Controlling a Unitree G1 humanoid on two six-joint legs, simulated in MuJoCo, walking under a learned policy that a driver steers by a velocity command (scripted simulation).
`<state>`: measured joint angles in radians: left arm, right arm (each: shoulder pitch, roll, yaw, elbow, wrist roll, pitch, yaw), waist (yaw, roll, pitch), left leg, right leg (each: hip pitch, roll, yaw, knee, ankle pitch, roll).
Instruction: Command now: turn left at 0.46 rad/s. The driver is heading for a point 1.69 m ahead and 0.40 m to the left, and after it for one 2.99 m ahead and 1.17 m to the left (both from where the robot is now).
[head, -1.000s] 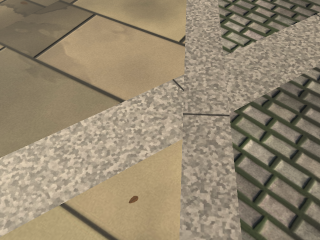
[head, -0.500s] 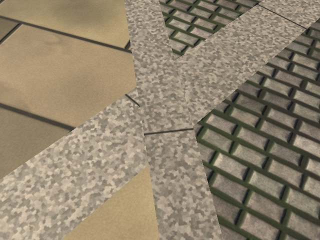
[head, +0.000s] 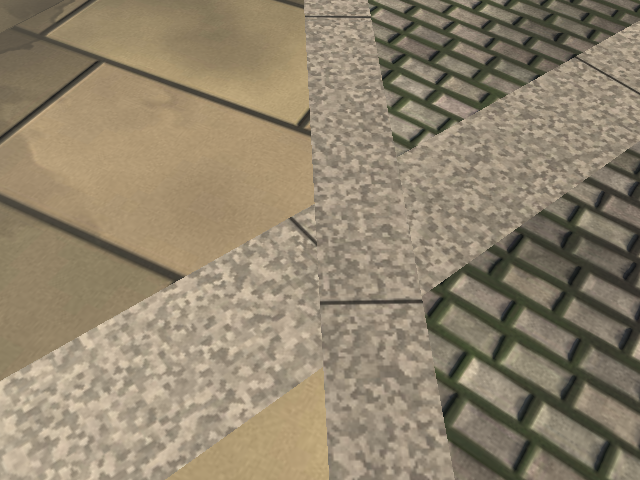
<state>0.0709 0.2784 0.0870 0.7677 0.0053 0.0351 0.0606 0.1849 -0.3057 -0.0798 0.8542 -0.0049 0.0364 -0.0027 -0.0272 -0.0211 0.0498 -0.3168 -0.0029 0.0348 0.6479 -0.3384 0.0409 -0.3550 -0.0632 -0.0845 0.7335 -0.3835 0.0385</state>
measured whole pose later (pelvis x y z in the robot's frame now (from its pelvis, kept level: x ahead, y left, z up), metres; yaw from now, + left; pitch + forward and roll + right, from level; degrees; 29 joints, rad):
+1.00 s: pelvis -0.03 +0.00 +0.01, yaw +23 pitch -1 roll +1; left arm 0.16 0.30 0.07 0.90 -0.01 0.02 0.04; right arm 0.10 -0.22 -0.03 0.85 -0.01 0.00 -0.01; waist 0.01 -0.04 0.04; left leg -0.21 -0.05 0.00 0.45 -0.23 0.04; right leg -0.27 -0.07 0.02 0.64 -0.36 0.08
